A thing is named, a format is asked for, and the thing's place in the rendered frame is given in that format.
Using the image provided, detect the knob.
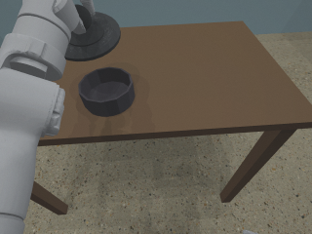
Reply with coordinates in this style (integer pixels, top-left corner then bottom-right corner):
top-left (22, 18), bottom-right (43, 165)
top-left (75, 4), bottom-right (92, 30)

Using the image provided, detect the pot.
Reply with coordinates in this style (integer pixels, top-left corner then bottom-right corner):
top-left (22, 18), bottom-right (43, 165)
top-left (78, 66), bottom-right (136, 117)

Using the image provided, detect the left robot forearm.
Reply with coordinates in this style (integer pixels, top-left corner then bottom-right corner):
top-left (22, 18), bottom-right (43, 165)
top-left (0, 0), bottom-right (80, 82)

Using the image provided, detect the lid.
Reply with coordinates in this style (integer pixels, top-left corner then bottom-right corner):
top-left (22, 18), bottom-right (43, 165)
top-left (64, 12), bottom-right (121, 61)

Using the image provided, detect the robot left hand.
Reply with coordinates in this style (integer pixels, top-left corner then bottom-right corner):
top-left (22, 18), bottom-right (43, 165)
top-left (71, 0), bottom-right (96, 35)

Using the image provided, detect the robot left upper arm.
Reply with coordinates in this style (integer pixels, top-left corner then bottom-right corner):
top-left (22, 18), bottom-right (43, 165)
top-left (0, 66), bottom-right (65, 234)

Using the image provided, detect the table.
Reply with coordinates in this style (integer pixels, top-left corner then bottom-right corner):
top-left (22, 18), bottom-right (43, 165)
top-left (0, 20), bottom-right (312, 215)

